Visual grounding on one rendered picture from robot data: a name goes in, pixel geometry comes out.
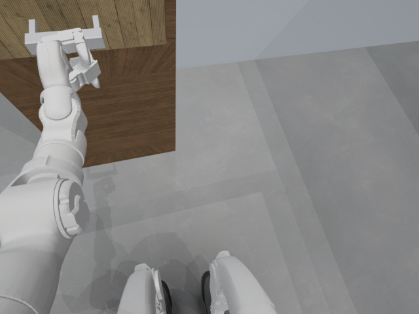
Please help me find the right robot shin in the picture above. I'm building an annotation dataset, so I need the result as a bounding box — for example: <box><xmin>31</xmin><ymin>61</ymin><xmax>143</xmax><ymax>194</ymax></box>
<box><xmin>209</xmin><ymin>251</ymin><xmax>230</xmax><ymax>314</ymax></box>

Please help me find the robot shin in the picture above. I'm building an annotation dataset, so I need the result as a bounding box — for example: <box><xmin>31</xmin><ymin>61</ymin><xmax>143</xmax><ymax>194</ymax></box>
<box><xmin>127</xmin><ymin>264</ymin><xmax>167</xmax><ymax>314</ymax></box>
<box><xmin>209</xmin><ymin>251</ymin><xmax>230</xmax><ymax>314</ymax></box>

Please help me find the drawer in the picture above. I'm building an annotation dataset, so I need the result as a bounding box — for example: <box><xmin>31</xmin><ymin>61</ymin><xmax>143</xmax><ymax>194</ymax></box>
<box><xmin>0</xmin><ymin>0</ymin><xmax>166</xmax><ymax>60</ymax></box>

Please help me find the left robot forearm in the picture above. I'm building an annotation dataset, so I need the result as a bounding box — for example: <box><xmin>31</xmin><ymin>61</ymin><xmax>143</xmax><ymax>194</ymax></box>
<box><xmin>0</xmin><ymin>86</ymin><xmax>88</xmax><ymax>242</ymax></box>

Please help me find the left robot shin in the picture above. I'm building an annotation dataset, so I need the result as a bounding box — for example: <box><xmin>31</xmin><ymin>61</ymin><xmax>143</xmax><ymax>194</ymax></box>
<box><xmin>127</xmin><ymin>264</ymin><xmax>167</xmax><ymax>314</ymax></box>

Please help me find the cabinet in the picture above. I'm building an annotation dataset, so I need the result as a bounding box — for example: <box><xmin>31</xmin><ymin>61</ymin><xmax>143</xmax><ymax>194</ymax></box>
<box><xmin>0</xmin><ymin>0</ymin><xmax>176</xmax><ymax>168</ymax></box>

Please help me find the left robot hand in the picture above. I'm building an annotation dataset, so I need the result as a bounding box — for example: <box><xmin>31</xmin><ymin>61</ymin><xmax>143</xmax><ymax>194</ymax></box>
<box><xmin>36</xmin><ymin>27</ymin><xmax>101</xmax><ymax>93</ymax></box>

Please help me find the handle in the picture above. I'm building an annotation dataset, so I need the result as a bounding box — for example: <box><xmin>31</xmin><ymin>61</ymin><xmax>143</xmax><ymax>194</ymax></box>
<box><xmin>25</xmin><ymin>15</ymin><xmax>105</xmax><ymax>55</ymax></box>

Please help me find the robot left upper arm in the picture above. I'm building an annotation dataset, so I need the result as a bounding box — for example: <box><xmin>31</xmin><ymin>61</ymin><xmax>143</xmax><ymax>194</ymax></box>
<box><xmin>0</xmin><ymin>178</ymin><xmax>90</xmax><ymax>314</ymax></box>

